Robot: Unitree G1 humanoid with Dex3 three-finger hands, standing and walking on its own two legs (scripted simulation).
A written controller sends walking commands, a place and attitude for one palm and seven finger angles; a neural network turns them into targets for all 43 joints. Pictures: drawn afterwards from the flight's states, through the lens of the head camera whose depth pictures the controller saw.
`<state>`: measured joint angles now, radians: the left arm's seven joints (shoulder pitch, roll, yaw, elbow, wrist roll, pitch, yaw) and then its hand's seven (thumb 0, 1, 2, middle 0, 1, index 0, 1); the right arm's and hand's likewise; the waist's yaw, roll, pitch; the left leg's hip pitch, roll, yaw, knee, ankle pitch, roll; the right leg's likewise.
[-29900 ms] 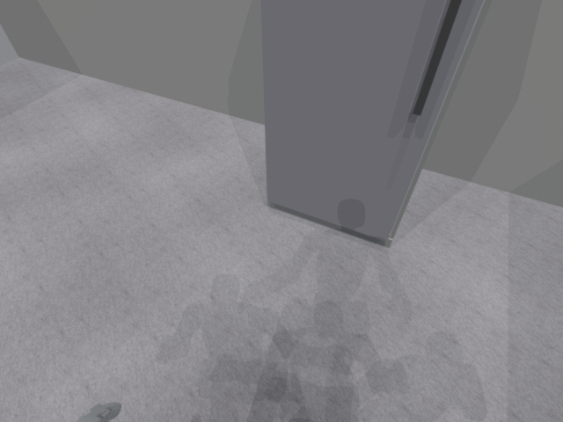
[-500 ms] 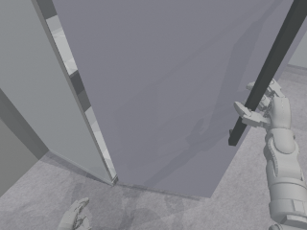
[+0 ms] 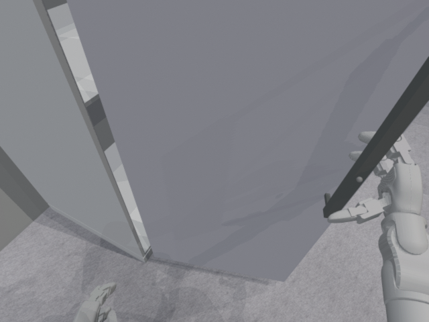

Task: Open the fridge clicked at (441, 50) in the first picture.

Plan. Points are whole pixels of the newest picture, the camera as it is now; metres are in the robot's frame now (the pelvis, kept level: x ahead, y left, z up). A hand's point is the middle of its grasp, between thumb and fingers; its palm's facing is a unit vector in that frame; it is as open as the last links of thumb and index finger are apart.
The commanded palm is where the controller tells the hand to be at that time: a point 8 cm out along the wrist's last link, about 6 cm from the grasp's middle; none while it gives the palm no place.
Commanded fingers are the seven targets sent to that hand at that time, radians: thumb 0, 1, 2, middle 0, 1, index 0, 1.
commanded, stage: slip the hand off the handle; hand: right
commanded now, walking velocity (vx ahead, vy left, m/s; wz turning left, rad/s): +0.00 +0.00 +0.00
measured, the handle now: (378, 134) +0.39 -0.23 +0.19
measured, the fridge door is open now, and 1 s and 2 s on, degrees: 73 73 73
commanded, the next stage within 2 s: draw the hand back to the body in 1.26 s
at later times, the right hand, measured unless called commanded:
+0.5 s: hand (398, 193) +0.32 -0.27 +0.14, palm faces +0.20 +0.96 -0.19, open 14.7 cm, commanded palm +0.28 -0.32 +0.14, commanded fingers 0.00 0.55 -0.20 0.25 1.15 0.25 1.15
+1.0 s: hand (416, 239) +0.24 -0.26 +0.13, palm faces +0.22 +0.96 -0.19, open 14.7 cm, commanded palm +0.20 -0.31 +0.14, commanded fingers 0.00 0.55 -0.20 0.25 1.15 0.25 1.15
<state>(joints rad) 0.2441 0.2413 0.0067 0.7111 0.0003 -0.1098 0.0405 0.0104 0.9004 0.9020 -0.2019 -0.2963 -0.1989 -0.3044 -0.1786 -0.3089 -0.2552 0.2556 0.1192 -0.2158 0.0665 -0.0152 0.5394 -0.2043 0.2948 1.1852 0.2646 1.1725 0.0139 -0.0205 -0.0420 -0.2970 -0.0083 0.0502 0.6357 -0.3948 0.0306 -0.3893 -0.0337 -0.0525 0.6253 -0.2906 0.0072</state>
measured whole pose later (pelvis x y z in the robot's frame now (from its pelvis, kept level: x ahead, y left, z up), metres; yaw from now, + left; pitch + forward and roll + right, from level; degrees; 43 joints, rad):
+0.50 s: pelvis -0.02 -0.01 +0.00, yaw -1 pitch +3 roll +1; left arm 0.22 0.25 -0.02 0.71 -0.01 -0.12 0.09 0.01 0.90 0.90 -0.20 -0.30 -0.20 -0.30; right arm -0.22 -0.40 -0.34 0.33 0.15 -0.22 0.18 -0.02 0.55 -0.20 0.25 1.15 0.25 1.15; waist 0.00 -0.01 -0.02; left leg -0.32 -0.01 0.07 0.64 -0.38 0.02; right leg -0.43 -0.03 -0.04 0.66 -0.28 -0.01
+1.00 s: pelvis -0.03 -0.02 +0.00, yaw -1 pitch +0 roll +1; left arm 0.22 0.25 -0.02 0.68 -0.01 -0.18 0.08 0.01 0.90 0.90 -0.20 -0.30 -0.20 -0.30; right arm 0.05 -0.34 -0.33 0.10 0.19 -0.27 0.16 -0.02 0.55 -0.20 0.25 1.15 0.25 1.15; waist -0.02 -0.03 -0.02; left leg -0.30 -0.01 0.06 0.66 -0.37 0.02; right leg -0.41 -0.03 -0.04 0.68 -0.27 -0.01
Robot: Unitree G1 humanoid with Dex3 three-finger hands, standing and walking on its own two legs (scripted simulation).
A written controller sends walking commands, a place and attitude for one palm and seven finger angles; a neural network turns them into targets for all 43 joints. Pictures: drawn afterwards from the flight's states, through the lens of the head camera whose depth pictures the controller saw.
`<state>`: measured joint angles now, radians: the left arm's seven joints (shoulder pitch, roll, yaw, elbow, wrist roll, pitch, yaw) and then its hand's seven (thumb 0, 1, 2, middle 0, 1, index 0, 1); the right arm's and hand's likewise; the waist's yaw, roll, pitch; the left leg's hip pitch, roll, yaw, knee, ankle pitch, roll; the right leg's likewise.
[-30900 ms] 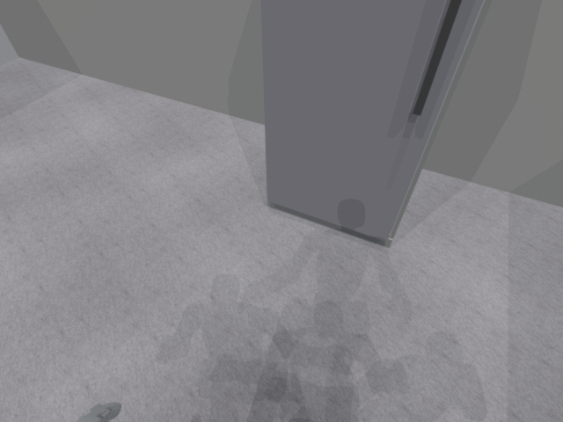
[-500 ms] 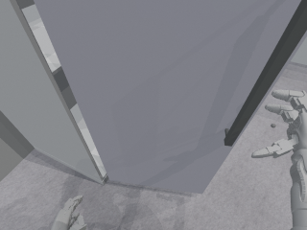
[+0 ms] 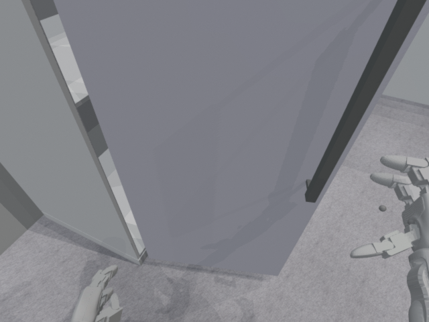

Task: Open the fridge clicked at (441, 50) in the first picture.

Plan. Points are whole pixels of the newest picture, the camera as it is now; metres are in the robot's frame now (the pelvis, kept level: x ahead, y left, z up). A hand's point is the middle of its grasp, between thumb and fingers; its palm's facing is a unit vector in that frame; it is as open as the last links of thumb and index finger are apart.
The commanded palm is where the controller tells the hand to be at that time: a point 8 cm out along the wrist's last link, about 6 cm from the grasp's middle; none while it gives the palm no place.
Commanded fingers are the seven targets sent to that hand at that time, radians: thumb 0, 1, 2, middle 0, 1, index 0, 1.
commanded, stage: slip the hand off the handle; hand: right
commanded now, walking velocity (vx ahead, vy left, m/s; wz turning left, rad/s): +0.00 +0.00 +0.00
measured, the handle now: (345, 116) +0.43 -0.21 +0.20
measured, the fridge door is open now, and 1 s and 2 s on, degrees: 73 73 73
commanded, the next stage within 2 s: draw the hand back to the body in 0.26 s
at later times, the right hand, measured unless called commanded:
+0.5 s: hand (389, 225) +0.24 -0.24 +0.14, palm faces +0.30 +0.95 +0.02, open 14.7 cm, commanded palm +0.20 -0.28 +0.15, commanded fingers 0.00 0.55 -0.20 0.25 1.15 0.25 1.15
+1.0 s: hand (414, 241) +0.22 -0.26 +0.15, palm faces +0.45 +0.85 -0.26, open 14.1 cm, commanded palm +0.17 -0.29 +0.17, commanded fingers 0.00 0.12 -0.41 0.23 0.89 0.23 0.89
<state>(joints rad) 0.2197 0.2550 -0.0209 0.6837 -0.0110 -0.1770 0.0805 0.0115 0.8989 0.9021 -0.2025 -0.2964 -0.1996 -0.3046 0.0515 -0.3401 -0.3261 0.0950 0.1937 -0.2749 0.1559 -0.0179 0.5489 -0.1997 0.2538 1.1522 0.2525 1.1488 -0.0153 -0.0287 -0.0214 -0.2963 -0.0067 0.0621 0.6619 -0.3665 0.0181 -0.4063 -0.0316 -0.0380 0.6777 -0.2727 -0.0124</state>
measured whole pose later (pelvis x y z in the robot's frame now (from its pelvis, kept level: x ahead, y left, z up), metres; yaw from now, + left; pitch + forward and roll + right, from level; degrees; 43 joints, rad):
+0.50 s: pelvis +0.01 +0.02 +0.01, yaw -1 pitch -2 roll +0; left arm 0.19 0.24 -0.05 0.72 -0.05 -0.21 0.13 0.01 0.90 0.90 -0.20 -0.30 -0.20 -0.31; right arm 0.19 -0.28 -0.35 -0.10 0.36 0.01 0.13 -0.02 0.55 -0.20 0.26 1.15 0.26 1.15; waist -0.06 -0.04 -0.03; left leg -0.19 -0.02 0.09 0.59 -0.36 0.04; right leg -0.31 -0.04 -0.01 0.60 -0.25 0.02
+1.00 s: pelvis +0.02 +0.02 +0.02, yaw -1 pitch -5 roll +0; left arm 0.16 0.26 -0.03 0.69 -0.01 -0.22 0.12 0.01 0.90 0.90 -0.20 -0.30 -0.20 -0.30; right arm 0.36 -0.33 -0.36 -0.25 0.18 0.06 -0.03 -0.02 0.41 -0.27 0.25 1.07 0.24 1.07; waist -0.05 -0.06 0.01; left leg -0.08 -0.03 0.08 0.47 -0.31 0.04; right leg -0.20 -0.04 -0.01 0.50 -0.22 0.02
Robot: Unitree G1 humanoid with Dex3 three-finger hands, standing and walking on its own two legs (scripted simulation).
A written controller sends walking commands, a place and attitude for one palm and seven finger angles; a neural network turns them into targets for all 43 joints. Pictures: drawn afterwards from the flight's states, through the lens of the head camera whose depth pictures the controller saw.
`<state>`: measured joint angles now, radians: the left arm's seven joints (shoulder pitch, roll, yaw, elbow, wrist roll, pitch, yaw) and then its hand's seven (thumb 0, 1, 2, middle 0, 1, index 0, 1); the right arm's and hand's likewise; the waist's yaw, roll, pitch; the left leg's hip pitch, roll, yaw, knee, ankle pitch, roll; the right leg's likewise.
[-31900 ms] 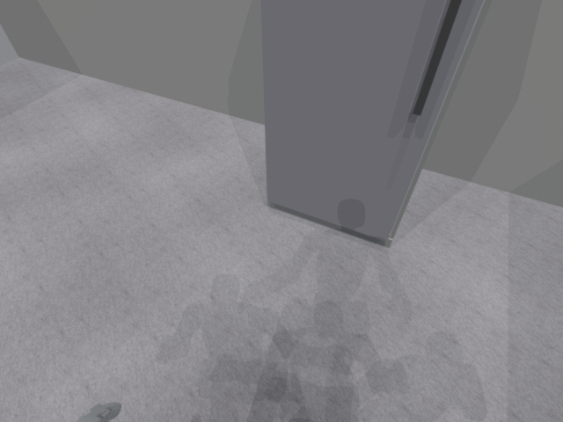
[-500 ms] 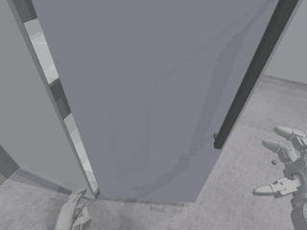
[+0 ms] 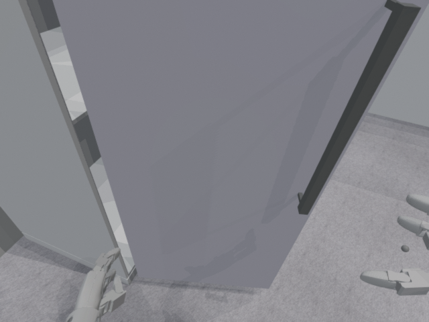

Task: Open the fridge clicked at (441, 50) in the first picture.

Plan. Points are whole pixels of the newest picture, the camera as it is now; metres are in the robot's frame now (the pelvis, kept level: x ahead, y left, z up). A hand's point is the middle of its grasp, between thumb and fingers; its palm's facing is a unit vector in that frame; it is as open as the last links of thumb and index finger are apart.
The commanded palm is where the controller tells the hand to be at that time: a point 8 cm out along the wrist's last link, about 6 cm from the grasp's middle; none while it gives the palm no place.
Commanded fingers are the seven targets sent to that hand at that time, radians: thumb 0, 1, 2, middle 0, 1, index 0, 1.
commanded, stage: draw the hand back to the body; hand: right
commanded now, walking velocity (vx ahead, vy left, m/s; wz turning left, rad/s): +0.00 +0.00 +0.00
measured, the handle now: (335, 134) +0.42 -0.23 +0.18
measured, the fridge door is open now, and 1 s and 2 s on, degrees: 73 73 73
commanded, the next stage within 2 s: step back with the hand held close in 0.96 s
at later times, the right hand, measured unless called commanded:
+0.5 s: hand (416, 237) +0.21 -0.29 +0.16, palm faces +0.43 +0.82 -0.38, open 9.5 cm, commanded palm +0.16 -0.32 +0.18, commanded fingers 0.00 -0.79 -0.85 0.20 0.36 0.20 0.36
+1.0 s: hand (420, 240) +0.20 -0.28 +0.16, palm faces +0.46 +0.81 -0.37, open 7.4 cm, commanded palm +0.15 -0.32 +0.18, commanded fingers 0.00 -0.90 -0.90 0.20 0.30 0.20 0.30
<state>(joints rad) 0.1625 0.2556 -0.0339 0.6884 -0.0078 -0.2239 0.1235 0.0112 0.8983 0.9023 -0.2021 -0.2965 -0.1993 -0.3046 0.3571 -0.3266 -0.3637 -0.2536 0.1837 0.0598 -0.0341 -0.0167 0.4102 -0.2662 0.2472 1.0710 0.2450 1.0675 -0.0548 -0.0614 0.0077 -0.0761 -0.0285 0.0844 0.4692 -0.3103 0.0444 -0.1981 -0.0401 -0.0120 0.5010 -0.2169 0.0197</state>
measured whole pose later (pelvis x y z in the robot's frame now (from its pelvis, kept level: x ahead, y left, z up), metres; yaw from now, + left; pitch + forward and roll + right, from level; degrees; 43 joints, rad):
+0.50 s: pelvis +0.02 -0.02 +0.01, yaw +2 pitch -6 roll +0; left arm 0.18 0.23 -0.01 0.70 0.02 -0.16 0.08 0.01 0.90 0.90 -0.20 -0.30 -0.20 -0.30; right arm 0.48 -0.35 -0.34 -0.35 0.08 -0.09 -0.12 0.00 -0.44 -0.68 0.22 0.57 0.22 0.57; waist -0.05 -0.05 0.03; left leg 0.02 0.00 0.04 0.34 -0.26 0.01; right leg -0.09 -0.02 -0.06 0.39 -0.19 -0.01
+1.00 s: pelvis +0.01 -0.02 +0.01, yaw +1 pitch -6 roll +0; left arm 0.18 0.22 -0.02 0.69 0.02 -0.14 0.08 0.01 0.90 0.90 -0.20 -0.30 -0.20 -0.30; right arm 0.47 -0.34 -0.35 -0.36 0.09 -0.08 -0.12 0.01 -0.89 -0.90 0.21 0.31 0.21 0.30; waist -0.06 -0.05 0.04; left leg 0.03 -0.01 0.05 0.32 -0.25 0.02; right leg -0.09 -0.02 -0.05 0.37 -0.18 0.00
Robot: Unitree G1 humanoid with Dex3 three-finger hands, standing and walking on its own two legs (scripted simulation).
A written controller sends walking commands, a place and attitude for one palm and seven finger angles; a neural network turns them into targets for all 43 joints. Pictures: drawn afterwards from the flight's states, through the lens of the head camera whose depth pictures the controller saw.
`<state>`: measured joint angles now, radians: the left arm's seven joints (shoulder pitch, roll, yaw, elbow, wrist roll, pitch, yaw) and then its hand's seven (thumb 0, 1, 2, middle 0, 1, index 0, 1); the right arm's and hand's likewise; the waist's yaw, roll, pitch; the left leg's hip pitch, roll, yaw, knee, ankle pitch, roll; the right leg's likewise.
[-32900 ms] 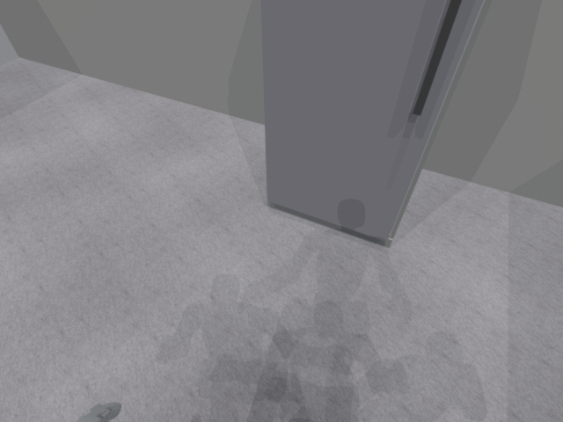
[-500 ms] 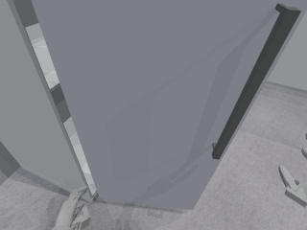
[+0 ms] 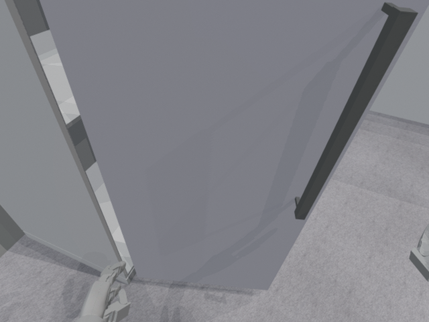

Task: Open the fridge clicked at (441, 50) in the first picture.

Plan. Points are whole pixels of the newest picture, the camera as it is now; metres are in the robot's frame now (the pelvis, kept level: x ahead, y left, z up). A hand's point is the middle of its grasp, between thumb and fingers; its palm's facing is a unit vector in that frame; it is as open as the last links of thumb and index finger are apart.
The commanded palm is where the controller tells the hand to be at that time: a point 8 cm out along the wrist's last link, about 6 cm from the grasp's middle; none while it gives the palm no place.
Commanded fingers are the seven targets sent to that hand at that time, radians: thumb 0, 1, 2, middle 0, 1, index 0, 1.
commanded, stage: step back with the hand held close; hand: right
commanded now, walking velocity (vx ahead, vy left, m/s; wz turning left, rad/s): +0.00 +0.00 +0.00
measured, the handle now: (332, 139) +0.40 -0.22 +0.17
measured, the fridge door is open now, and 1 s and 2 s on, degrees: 73 73 73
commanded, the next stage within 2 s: stop stepping back and stand still in 1.14 s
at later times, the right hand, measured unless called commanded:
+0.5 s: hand out of the picture +0.15 -0.28 +0.15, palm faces +0.39 +0.78 -0.48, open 7.4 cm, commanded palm +0.10 -0.32 +0.17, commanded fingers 0.00 -0.90 -0.90 0.20 0.30 0.20 0.30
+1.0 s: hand out of the picture +0.03 -0.31 +0.16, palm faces +0.55 +0.71 -0.44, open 7.4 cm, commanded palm -0.04 -0.34 +0.17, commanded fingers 0.00 -0.90 -0.90 0.20 0.30 0.20 0.30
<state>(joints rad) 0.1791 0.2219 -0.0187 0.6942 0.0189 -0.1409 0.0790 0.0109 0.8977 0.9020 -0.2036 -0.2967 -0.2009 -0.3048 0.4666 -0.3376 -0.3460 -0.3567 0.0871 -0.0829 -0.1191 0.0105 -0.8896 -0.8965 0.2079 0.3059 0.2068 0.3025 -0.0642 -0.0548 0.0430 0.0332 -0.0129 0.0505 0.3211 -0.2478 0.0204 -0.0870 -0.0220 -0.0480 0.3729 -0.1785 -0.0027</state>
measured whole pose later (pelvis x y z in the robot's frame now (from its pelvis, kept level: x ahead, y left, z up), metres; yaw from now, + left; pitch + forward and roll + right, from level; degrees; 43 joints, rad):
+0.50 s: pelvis -0.04 -0.02 -0.01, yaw +0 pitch -1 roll +2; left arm 0.17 0.24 0.00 0.58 -0.01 -0.02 0.10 0.01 0.90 0.90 -0.20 -0.30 -0.20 -0.30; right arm 0.57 -0.43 -0.38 -0.49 0.08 -0.10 -0.14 0.01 -0.89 -0.90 0.21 0.30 0.21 0.30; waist -0.02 -0.05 0.02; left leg -0.22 -0.01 0.06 0.48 -0.25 0.00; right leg -0.33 -0.03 -0.04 0.52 -0.17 -0.02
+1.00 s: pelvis -0.14 -0.02 -0.02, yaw -8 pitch -1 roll +3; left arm 0.21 0.21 -0.01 0.60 0.02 -0.10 0.10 0.01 0.90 0.90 -0.20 -0.30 -0.20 -0.30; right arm 0.51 -0.42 -0.44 -0.53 0.04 -0.21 -0.17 0.01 -0.89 -0.90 0.21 0.30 0.21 0.30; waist 0.01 -0.02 0.04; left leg -0.29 -0.06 0.01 0.58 -0.25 0.02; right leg -0.51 0.00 -0.03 0.57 -0.22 -0.02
